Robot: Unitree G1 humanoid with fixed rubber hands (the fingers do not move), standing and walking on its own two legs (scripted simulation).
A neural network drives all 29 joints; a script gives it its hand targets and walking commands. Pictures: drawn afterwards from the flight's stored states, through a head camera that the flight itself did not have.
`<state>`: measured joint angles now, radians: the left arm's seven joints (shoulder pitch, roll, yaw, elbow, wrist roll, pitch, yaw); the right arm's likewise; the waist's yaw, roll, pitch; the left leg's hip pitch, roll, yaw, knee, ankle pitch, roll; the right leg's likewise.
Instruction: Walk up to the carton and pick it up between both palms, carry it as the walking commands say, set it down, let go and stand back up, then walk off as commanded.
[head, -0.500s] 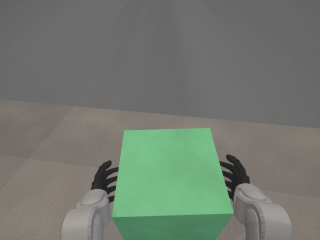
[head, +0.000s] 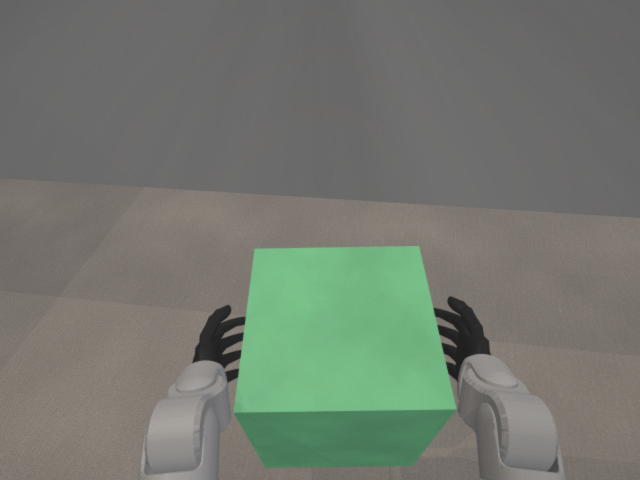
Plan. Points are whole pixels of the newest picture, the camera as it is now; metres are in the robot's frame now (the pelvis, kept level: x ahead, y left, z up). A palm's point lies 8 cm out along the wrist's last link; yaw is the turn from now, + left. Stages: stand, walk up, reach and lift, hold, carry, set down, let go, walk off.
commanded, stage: carry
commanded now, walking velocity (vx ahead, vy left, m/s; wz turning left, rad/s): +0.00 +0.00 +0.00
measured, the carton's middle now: (337, 363) +0.30 +0.00 -0.01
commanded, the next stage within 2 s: hold in 1.22 s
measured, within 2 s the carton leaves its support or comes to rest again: neither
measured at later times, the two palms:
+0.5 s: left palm (212, 376) +0.26 +0.15 +0.05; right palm (465, 362) +0.27 -0.15 +0.05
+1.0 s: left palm (210, 375) +0.26 +0.15 +0.05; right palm (462, 360) +0.27 -0.15 +0.05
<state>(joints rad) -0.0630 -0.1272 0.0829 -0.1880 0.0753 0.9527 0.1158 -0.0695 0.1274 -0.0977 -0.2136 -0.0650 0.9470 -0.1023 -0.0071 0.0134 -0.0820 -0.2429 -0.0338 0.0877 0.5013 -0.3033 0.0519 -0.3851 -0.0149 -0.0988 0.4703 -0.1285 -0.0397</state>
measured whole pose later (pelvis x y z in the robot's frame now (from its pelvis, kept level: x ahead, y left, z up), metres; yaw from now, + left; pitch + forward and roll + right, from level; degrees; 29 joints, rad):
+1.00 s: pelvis +0.00 -0.01 +0.00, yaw +1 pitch +3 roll +0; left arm -0.07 -0.13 0.10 -0.08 0.07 0.86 0.11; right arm -0.07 0.13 -0.11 -0.10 -0.08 0.84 -0.09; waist 0.00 0.01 -0.10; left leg -0.26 -0.03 0.06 0.52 -0.31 0.05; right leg -0.39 -0.02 -0.12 0.48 -0.14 -0.05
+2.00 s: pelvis -0.02 -0.03 -0.01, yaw +6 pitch -5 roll +0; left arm -0.23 -0.12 0.23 0.45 0.12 0.43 0.06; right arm -0.22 0.14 -0.20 0.34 -0.18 0.47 -0.08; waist -0.03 0.06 0.14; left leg -0.20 -0.03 -0.02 0.61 -0.33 0.03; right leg -0.30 0.02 -0.10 0.54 -0.17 -0.07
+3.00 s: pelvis -0.05 -0.01 -0.11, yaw +2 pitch +30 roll +2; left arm -0.54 -0.10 0.36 0.64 0.10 0.15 0.07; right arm -0.57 0.12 -0.38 0.58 -0.22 0.18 -0.03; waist 0.01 0.03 -0.12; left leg -1.25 -0.10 0.03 1.19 -0.47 0.06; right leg -1.37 0.03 0.01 1.11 -0.27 -0.03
